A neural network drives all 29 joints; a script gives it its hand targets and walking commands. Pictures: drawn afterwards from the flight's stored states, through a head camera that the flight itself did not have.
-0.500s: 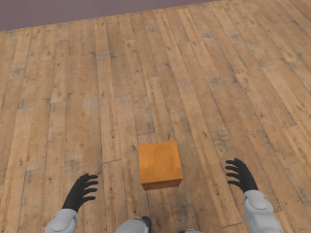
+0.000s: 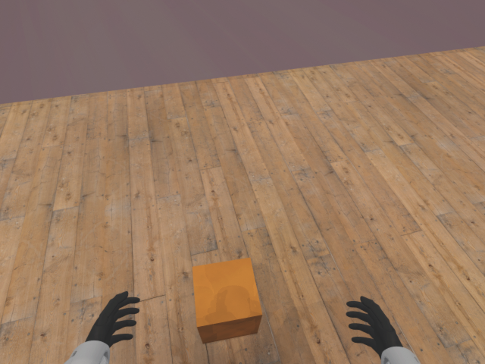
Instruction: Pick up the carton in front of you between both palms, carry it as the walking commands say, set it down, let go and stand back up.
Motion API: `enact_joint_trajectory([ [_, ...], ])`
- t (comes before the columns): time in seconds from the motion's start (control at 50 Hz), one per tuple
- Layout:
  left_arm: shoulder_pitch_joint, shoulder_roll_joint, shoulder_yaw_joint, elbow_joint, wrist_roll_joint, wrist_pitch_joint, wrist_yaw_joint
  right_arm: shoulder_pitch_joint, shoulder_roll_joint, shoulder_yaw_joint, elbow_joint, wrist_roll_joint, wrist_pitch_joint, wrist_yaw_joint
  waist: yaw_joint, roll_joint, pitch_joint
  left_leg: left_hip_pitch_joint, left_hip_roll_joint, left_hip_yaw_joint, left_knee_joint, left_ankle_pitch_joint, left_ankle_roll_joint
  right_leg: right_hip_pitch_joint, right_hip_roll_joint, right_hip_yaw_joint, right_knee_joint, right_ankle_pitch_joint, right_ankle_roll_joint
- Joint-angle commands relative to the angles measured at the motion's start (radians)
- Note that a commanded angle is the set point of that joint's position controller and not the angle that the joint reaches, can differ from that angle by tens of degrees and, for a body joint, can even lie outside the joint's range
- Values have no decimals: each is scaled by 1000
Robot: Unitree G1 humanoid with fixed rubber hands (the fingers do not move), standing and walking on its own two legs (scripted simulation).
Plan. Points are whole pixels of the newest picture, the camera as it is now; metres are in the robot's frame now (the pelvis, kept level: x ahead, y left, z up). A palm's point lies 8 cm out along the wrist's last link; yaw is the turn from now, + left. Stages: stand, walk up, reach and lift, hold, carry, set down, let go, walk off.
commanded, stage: let go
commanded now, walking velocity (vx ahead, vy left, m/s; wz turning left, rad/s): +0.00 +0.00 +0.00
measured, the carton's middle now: (226, 301) +0.41 +0.05 -0.65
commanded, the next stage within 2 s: stand in 0.14 s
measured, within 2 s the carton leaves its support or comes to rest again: neither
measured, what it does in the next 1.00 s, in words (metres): stands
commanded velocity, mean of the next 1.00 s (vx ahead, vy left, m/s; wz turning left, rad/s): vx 0.00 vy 0.00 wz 0.00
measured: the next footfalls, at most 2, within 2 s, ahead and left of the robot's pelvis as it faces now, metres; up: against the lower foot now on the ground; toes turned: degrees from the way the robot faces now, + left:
none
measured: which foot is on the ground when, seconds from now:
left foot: down 0.00-1.00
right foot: down 0.00-1.00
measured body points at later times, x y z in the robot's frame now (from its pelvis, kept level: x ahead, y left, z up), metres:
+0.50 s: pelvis +0.02 +0.02 +0.00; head +0.03 +0.04 +0.45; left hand +0.16 +0.30 -0.11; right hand +0.15 -0.28 -0.08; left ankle +0.01 +0.12 -0.74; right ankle -0.05 -0.10 -0.74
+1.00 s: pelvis +0.01 +0.03 +0.00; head +0.01 +0.05 +0.45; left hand +0.14 +0.32 -0.11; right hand +0.13 -0.28 -0.09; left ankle +0.01 +0.12 -0.74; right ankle -0.05 -0.10 -0.74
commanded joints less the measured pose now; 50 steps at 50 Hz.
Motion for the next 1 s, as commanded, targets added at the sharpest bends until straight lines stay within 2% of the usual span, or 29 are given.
enact_joint_trajectory([
  [0.0,-28,107,31,-100,-3,11,18,-43,-87,-20,-93,-3,-18,-15,7,-20,-82,125,-45,30,0,195,-11,-138,-23,7,-84,364,45],
  [0.12,-36,97,19,-110,-7,30,25,-39,-89,-34,-84,-13,0,-12,1,-5,-61,129,-34,25,-18,189,-10,-150,-14,-5,-94,304,29],
  [0.14,-66,206,49,22,5,-52,58,-51,-198,-59,48,-65,-29,-44,18,-114,-35,-36,58,-22,6,111,-11,-229,-63,41,-94,91,50],
  [0.16,-43,210,53,41,15,-90,66,-29,-213,-69,54,-68,-45,-53,1,-98,-50,-34,60,-38,-1,37,-7,-221,-71,67,-111,-13,42],
  [0.18,-50,204,50,55,20,-115,63,-39,-216,-68,70,-71,-58,-54,-8,-58,-50,-48,63,-46,-13,-32,-3,-243,-72,84,-117,-89,33],
  [0.2,-56,199,48,69,25,-133,60,-44,-218,-69,86,-72,-70,-53,-11,-19,-49,-65,69,-58,-28,-81,3,-243,-71,88,-111,-110,25],
  [0.24,-56,190,47,99,23,-159,49,-72,-215,-66,109,-66,-85,-51,-5,41,-74,-95,87,-82,-53,-102,15,-200,-63,75,-74,-36,18],
  [0.26,-52,192,47,118,21,-168,45,-86,-215,-65,118,-63,-90,-49,-1,50,-90,-103,95,-90,-59,-77,19,-173,-62,70,-60,18,19],
  [0.36,-38,222,45,194,14,-190,49,-85,-234,-63,175,-54,-102,-53,-2,43,-152,-35,103,-81,-17,193,25,-113,-81,78,-48,233,24],
  [0.46,-28,243,36,256,10,-194,60,-71,-260,-61,226,-54,-104,-62,-6,46,-171,19,113,-85,-8,320,28,-93,-86,77,-46,319,30],
  [0.68,-38,264,19,341,7,-199,69,-89,-286,-52,303,-48,-106,-69,-3,24,-156,59,122,-90,-25,391,32,-84,-98,81,-63,353,31],
  [0.98,-59,288,10,426,5,-208,67,-125,-301,-45,393,-42,-110,-65,-3,21,-116,69,126,-95,-93,273,33,-84,-113,99,-135,275,21],
])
